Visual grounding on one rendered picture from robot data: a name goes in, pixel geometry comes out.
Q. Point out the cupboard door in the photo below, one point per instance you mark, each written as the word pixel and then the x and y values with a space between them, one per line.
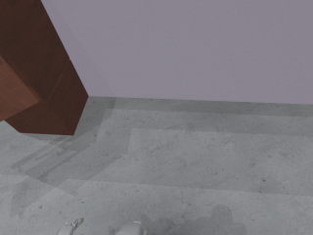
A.
pixel 14 95

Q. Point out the left robot hand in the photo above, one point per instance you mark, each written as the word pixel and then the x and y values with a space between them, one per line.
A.
pixel 71 225

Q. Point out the robot left thigh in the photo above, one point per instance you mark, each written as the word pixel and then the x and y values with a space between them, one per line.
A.
pixel 132 228

